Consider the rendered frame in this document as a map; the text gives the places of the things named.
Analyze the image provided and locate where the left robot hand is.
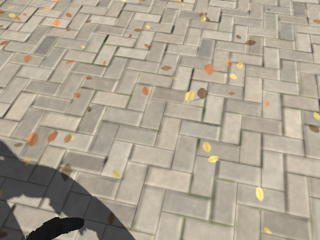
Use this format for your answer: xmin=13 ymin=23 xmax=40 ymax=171
xmin=26 ymin=217 xmax=85 ymax=240

